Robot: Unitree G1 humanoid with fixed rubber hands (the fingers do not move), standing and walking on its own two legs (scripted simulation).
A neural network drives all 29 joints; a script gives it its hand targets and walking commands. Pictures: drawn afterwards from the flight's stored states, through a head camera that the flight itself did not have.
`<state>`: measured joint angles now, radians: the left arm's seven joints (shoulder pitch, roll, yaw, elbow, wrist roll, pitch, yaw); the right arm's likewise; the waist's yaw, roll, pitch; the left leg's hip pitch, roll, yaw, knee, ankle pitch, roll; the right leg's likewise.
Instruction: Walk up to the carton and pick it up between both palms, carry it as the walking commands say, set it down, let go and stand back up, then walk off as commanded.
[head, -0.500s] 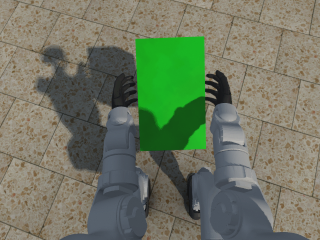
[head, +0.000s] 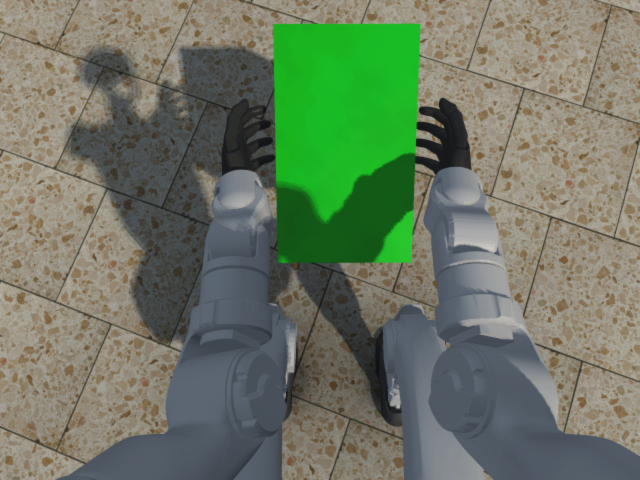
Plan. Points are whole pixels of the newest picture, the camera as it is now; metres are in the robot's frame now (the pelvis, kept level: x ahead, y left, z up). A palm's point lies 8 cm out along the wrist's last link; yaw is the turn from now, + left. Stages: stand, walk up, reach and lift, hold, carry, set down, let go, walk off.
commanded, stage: set down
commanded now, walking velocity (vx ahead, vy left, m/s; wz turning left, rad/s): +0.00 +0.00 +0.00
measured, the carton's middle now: (341, 153) +0.51 +0.00 -0.17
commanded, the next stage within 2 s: none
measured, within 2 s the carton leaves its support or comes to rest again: neither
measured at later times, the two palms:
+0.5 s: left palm (256, 175) +0.47 +0.12 -0.16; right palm (432, 171) +0.48 -0.13 -0.16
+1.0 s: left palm (265, 177) +0.50 +0.12 -0.25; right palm (419, 173) +0.51 -0.13 -0.25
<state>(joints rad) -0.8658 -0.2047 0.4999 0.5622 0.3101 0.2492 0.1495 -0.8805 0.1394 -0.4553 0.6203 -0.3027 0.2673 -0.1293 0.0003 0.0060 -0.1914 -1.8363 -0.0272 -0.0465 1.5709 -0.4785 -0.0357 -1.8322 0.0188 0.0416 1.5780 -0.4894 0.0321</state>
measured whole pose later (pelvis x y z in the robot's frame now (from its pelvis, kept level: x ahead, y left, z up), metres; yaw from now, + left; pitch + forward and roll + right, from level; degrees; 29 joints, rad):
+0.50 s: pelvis -0.02 +0.00 -0.07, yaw +0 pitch +45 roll +0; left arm -1.06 -0.12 0.51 0.62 0.29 0.27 0.15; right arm -1.09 0.04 -0.44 0.71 -0.26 0.29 -0.13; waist 0.00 0.01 -0.09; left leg -2.08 -0.04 -0.05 1.80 -0.50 -0.05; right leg -2.08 0.03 0.05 1.81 -0.51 0.04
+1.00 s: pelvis -0.02 +0.00 -0.12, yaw +0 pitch +45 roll +0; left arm -1.22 -0.04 0.48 0.68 0.23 0.27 0.14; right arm -1.26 -0.06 -0.38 0.78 -0.19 0.27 -0.12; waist 0.00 0.01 0.07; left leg -2.23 -0.06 -0.06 1.97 -0.52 -0.06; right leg -2.23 0.04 0.04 1.98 -0.54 0.04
